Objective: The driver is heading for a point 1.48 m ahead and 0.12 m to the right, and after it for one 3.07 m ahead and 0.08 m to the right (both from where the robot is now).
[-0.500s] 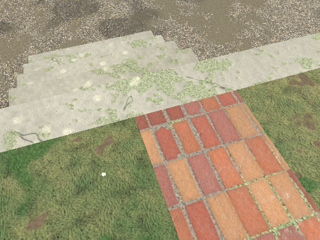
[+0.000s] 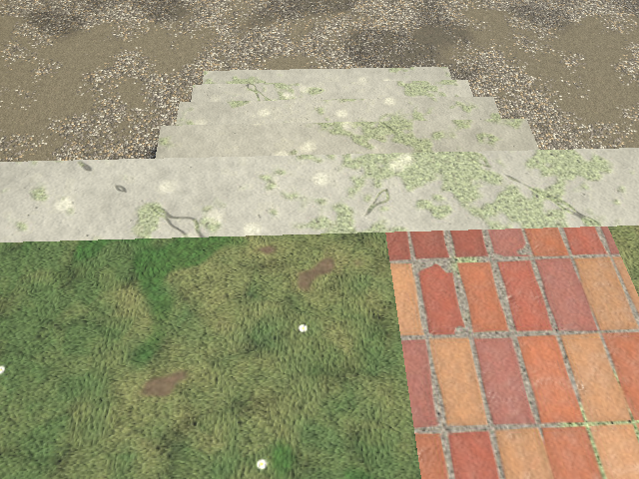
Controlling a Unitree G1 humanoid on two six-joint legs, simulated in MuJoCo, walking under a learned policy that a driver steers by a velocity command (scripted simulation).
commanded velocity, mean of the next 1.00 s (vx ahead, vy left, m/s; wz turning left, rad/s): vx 0.01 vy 0.00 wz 0.14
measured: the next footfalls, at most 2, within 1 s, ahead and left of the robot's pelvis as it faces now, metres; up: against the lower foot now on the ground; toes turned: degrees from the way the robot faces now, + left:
right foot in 0.06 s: +0.06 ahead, -0.13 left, +0.00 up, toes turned +7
left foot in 0.38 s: +0.00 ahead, +0.13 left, +0.00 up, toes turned +3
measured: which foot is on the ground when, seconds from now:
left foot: down 0.00-0.06, up 0.08-0.36, down 0.38-1.00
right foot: up 0.00-0.04, down 0.06-1.00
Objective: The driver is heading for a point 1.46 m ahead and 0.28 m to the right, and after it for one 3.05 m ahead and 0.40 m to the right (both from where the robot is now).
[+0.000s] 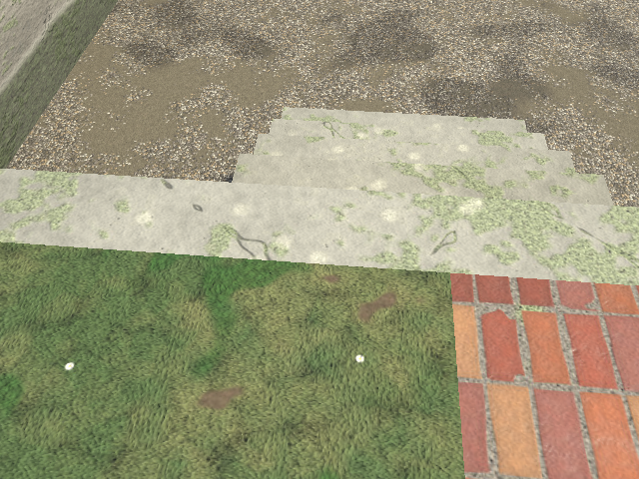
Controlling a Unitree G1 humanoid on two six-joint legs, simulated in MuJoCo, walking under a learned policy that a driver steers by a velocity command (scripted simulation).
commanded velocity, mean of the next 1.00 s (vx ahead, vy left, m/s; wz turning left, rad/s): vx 0.41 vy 0.00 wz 0.00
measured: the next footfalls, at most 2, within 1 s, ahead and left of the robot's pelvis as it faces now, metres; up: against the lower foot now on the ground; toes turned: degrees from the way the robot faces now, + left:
left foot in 0.66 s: +0.44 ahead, +0.09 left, +0.00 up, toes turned +1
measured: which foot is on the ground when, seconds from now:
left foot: down 0.00-0.18, up 0.20-0.64, down 0.66-1.00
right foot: down 0.00-0.66, up 0.68-1.00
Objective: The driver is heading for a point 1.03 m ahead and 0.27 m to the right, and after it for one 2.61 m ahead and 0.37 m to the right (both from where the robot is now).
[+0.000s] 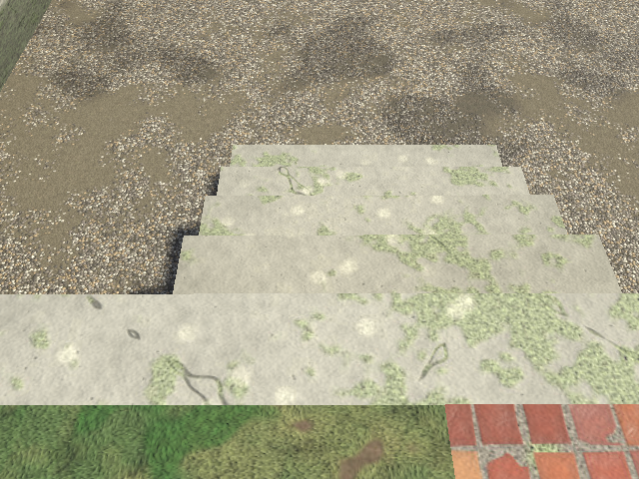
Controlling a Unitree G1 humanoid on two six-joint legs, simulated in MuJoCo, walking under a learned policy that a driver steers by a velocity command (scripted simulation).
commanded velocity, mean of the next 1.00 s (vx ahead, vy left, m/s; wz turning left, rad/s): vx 0.50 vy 0.00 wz -0.04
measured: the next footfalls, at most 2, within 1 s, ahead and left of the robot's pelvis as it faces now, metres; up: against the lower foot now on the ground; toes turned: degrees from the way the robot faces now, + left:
right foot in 0.18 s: +0.29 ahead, -0.15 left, +0.00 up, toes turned -2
left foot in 0.74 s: +0.60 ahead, +0.08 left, +0.00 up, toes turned +2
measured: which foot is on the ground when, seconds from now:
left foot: down 0.00-0.20, up 0.22-0.72, down 0.74-1.00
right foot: up 0.00-0.16, down 0.18-0.76, up 0.78-1.00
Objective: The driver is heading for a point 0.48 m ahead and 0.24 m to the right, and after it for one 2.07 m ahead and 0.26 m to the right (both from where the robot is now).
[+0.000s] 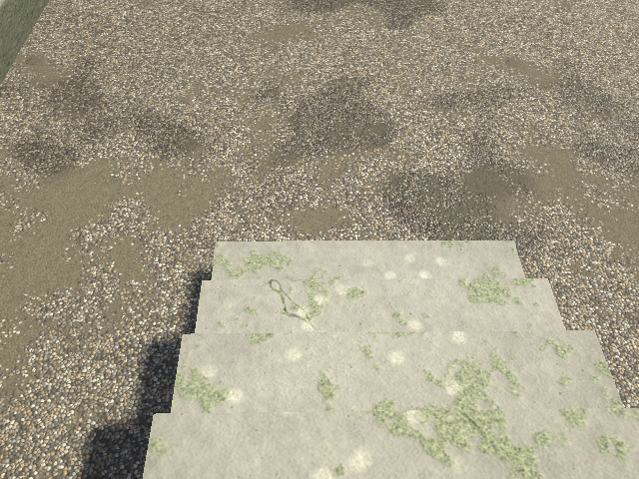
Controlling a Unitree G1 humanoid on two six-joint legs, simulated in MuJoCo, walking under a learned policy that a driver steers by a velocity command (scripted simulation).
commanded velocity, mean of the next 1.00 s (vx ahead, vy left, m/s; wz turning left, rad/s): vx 0.50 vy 0.00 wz -0.52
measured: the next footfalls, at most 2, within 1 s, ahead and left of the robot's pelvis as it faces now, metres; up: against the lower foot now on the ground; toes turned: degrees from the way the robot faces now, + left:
right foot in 0.28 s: +0.28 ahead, -0.14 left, +0.00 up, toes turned -11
left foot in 0.90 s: +0.63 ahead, +0.00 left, -0.18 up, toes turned -37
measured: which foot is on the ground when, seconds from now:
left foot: down 0.00-0.28, up 0.30-0.88, down 0.90-1.00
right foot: up 0.00-0.26, down 0.28-0.90, up 0.92-1.00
